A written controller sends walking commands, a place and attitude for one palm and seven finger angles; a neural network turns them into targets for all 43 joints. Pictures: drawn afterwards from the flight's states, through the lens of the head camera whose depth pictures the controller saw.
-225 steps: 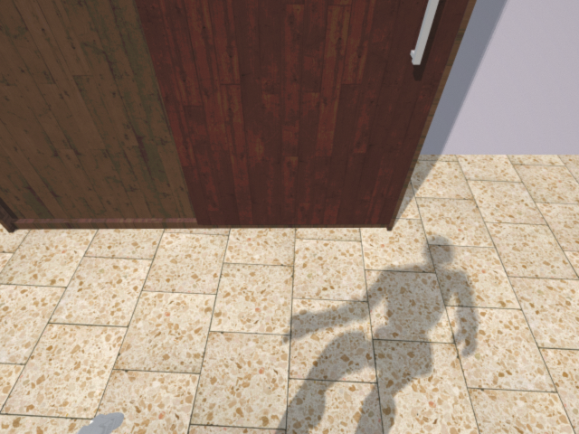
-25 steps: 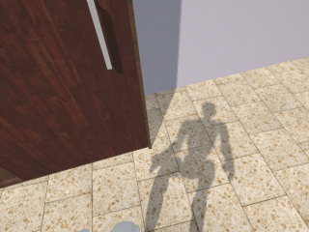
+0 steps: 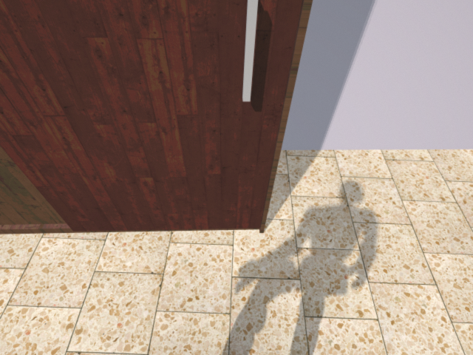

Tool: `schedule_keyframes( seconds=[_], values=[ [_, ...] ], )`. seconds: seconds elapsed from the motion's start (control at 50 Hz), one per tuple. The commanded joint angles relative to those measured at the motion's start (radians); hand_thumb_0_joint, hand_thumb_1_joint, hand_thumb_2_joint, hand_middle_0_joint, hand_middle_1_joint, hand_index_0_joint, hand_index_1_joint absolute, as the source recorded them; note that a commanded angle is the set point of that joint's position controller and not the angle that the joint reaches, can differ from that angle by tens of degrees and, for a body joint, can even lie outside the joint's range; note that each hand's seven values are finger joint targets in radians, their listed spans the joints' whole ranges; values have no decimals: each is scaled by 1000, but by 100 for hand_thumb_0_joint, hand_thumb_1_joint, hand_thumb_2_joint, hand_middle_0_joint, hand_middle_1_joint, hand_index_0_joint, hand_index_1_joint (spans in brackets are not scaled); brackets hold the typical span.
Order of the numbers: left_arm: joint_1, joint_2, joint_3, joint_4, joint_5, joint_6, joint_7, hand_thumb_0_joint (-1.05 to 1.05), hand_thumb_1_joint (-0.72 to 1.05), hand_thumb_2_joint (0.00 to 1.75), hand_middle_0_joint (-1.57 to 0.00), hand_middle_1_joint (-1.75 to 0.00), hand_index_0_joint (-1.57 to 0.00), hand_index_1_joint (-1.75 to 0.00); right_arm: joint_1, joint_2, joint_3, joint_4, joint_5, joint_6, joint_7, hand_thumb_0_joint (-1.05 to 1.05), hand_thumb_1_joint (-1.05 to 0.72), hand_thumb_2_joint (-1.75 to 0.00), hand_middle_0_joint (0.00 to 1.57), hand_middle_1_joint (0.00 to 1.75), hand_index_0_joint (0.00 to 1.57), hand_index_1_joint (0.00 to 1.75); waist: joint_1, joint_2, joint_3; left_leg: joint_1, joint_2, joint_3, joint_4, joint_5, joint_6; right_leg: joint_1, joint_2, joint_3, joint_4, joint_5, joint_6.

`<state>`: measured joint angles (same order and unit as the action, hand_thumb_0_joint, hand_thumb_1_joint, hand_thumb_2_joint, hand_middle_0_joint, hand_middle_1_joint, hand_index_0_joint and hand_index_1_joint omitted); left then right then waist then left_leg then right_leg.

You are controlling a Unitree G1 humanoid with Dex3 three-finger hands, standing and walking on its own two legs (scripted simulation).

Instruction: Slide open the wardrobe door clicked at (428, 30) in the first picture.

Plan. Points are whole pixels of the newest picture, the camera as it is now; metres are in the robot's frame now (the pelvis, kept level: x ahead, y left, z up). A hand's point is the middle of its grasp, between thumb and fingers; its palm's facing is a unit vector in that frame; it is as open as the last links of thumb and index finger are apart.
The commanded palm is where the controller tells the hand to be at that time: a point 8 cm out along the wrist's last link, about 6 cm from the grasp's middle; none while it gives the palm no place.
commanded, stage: take the last steps up to it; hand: right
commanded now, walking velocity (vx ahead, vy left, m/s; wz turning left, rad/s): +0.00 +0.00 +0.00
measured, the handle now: (248, 49) +0.71 +0.03 +0.16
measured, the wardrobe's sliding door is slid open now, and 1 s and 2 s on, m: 0.00 0.00 0.00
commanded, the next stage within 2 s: come to a stop and stand still in 0.76 s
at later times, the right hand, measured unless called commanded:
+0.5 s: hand out of the picture +0.14 -0.16 -0.16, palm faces -0.16 +0.97 -0.16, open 7.4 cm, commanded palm none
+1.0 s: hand (285, 345) +0.18 -0.09 -0.19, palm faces -0.03 +0.99 -0.13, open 7.3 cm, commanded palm none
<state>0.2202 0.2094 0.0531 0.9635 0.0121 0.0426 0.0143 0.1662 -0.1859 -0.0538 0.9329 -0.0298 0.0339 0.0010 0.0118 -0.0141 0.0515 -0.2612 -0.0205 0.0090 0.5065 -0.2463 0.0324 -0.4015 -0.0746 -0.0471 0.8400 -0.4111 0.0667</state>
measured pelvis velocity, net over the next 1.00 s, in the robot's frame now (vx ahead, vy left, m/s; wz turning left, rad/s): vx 0.21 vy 0.07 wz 0.12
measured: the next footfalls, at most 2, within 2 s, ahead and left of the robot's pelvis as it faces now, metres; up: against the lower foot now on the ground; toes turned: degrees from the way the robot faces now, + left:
right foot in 0.08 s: +0.05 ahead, -0.13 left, +0.00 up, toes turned -3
left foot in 0.56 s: +0.14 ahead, +0.18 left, +0.00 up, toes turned +15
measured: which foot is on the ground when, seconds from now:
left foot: down 0.00-0.08, up 0.10-0.54, down 0.56-0.94, up 0.96-1.00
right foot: up 0.00-0.06, down 0.08-0.56, up 0.58-0.90, down 0.92-1.00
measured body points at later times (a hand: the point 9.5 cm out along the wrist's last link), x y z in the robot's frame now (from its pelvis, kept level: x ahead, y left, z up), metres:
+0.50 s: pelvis +0.06 +0.02 +0.01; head +0.09 +0.02 +0.46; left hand -0.05 +0.24 -0.14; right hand +0.15 -0.21 -0.15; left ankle +0.09 +0.17 -0.71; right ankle +0.01 -0.12 -0.74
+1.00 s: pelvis +0.21 +0.07 -0.01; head +0.22 +0.05 +0.44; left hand +0.28 +0.31 -0.14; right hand +0.19 -0.14 -0.18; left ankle +0.11 +0.18 -0.72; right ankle +0.26 -0.01 -0.74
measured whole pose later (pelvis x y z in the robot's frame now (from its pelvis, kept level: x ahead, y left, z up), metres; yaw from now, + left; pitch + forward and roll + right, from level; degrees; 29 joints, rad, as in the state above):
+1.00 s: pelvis +0.21 +0.07 -0.01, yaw +7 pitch -2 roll +0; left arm 0.13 0.14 0.02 1.03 0.01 -0.04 0.02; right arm 0.33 -0.15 -0.03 1.15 -0.01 0.00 -0.03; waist -0.04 0.05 0.04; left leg -0.15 0.04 0.10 0.67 -0.50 -0.02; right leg -0.31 -0.05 -0.18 0.59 -0.25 -0.06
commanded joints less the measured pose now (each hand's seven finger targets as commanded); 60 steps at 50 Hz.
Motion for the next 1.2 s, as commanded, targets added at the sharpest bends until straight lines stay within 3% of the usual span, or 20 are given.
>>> schedule_keyframes(
  seconds=[0.0, 0.04, 0.06, 0.08, 0.1, 0.14, 0.2, 0.4, 0.46, 0.5, 0.52, 0.54, 0.58, 0.66, 0.86, 0.88, 0.92, 0.98, 1.02, 1.18],
  values=[
    [87, 59, 6, -43, -1, -30, 17, 0, 90, 90, -20, -30, -20, -30, -9, -199, -55, -62, 7, -11, -19, 0, -90, -90, 20, 30, 20, 30, 11, 151, -96, 34, 221, -240, -121, 270, 131, 116, 26, -23, -216, 87, -12],
    [160, 88, 5, -16, 6, -48, 22, 0, 90, 90, -20, -30, -20, -30, 0, -142, -44, -61, 19, -3, -12, 0, -90, -90, 20, 30, 20, 30, 39, 34, -100, -113, 128, -191, -30, -18, 55, 316, -34, 39, -453, 150, -36],
    [180, 181, 21, -19, 22, -54, 22, 0, 90, 90, -20, -30, -20, -30, 33, -84, -33, -73, 22, 2, 0, 0, -90, -90, 20, 30, 20, 30, 43, -224, -74, -291, -3, -65, 176, -261, -2, 362, -251, 320, -588, -39, -117],
    [189, 241, 33, -36, 24, -49, 24, 0, 90, 90, -20, -30, -20, -30, 0, -97, -33, -95, 8, 1, 8, 0, -90, -90, 20, 30, 20, 30, 61, -279, -26, -358, -29, -8, 396, -339, -25, 277, -397, 525, -706, -258, -195],
    [178, 227, 32, -27, 26, -58, 29, 0, 90, 90, -20, -30, -20, -30, -34, -125, -46, -88, -7, 4, 14, 0, -90, -90, 20, 30, 20, 30, 67, -244, 21, -380, 11, -72, 531, -291, -24, 208, -395, 529, -752, -324, -198],
    [81, 151, 9, -42, 24, -70, 29, 0, 90, 90, -20, -30, -20, -30, 23, -121, -55, -50, -7, -6, 35, 0, -90, -90, 20, 30, 20, 30, 3, -123, 55, -372, 39, -55, 623, -135, -31, 181, -282, 321, -722, -197, -165],
    [123, 119, 6, -20, 16, -93, 29, 0, 90, 90, -20, -30, -20, -30, 55, -89, -41, -16, -1, -14, 43, 0, -90, -90, 20, 30, 20, 30, 7, -119, 8, -358, 60, -25, 612, -44, -51, 251, -227, 153, -684, 29, -161],
    [251, 131, 28, 81, 25, -94, 16, 0, 90, 90, -20, -30, -20, -30, -73, -38, -18, -12, 3, -27, 49, 0, -90, -90, 20, 30, 20, 30, 60, -160, 54, -254, 108, 74, 216, -71, -64, 279, -266, 56, -661, 164, -190],
    [216, 139, 35, 90, 26, -87, 13, 0, 90, 90, -20, -30, -20, -30, -12, -34, -22, 22, 5, -41, 46, 0, -90, -90, 20, 30, 20, 30, 25, -173, 27, -103, 73, 120, 89, -49, -51, 236, -252, 28, -587, 168, -172],
    [206, 108, 30, 100, 20, -83, 7, 0, 90, 90, -20, -30, -20, -30, 147, -76, -33, 86, 3, -59, 35, 0, -90, -90, 20, 30, 20, 30, -50, -52, -51, 177, 46, 129, -87, 32, -29, 150, -174, -40, -372, 179, -109],
    [212, 58, 17, 94, 6, -87, -3, 0, 90, 90, -20, -30, -20, -30, 267, -155, -48, 130, 0, -75, 21, 0, -90, -90, 20, 30, 20, 30, -101, 126, -122, 406, 212, -57, -147, -79, 29, -44, -104, -127, -138, 97, -68],
    [158, -2, -5, 43, 0, -88, -5, 0, 90, 90, -20, -30, -20, -30, 366, -254, -65, 156, 8, -80, 6, 0, -90, -90, 20, 30, 20, 30, -133, 356, -139, 488, 429, -390, -253, -59, 122, -261, 5, -127, 132, -223, -44],
    [78, 33, 11, 34, 5, -78, -3, 0, 90, 90, -20, -30, -20, -30, 294, -195, -54, 155, 15, -79, -13, 0, -90, -90, 20, 30, 20, 30, -109, 246, -85, 332, 428, -368, -306, -110, 163, -288, -54, 7, 316, -123, -62],
    [134, -28, 7, 75, 17, -60, -10, 0, 90, 90, -20, -30, -20, -30, 129, -61, -12, 114, 2, -91, -23, 0, -90, -90, 20, 30, 20, 30, 2, 127, 16, 61, 318, -58, -290, 161, 126, -124, -79, -28, 173, 29, -34],
    [98, -6, -10, 77, 11, -87, -13, 0, 90, 90, -20, -30, -20, -30, 161, -74, 3, 161, 16, -85, -27, 0, -90, -90, 20, 30, 20, 30, 27, 79, -1, 59, 225, 27, -98, 336, 61, 209, -6, -78, -353, 319, -45],
    [159, 38, -4, 94, 12, -95, -4, 0, 90, 90, -20, -30, -20, -30, 176, -45, 9, 160, 16, -79, -29, 0, -90, -90, 20, 30, 20, 30, 42, -45, -60, 17, 164, 63, 32, 295, 10, 338, -77, 4, -386, 598, -66],
    [150, 108, -3, 97, 4, -82, 19, 0, 90, 90, -20, -30, -20, -30, 258, -7, 25, 169, 28, -58, -42, 0, -90, -90, 20, 30, 20, 30, 12, -258, -143, -18, 80, 90, 185, -247, -66, 403, -309, 180, -425, 1061, -210],
    [35, 96, -4, 79, -1, -63, 41, 0, 90, 90, -20, -30, -20, -30, 205, -33, 20, 161, 16, -26, -47, 0, -90, -90, 20, 30, 20, 30, -6, -161, -17, -91, 111, 20, 301, -323, -69, 293, -301, 162, -472, 1075, -254],
    [17, 114, 11, 68, -2, -52, 42, 0, 90, 90, -20, -30, -20, -30, 198, -36, 12, 143, 15, -16, -46, 0, -90, -90, 20, 30, 20, 30, -2, -132, -78, -111, 104, 17, 315, -284, -68, 353, -287, 126, -451, 1096, -258],
    [-97, 117, 46, -6, 15, -25, 17, 0, 90, 90, -20, -30, -20, -30, 204, -3, -16, 65, 7, 0, -40, 0, -90, -90, 20, 30, 20, 30, -34, -137, -101, -41, 78, 48, 331, -204, -53, 144, -255, 57, -472, 573, -233]
  ],
)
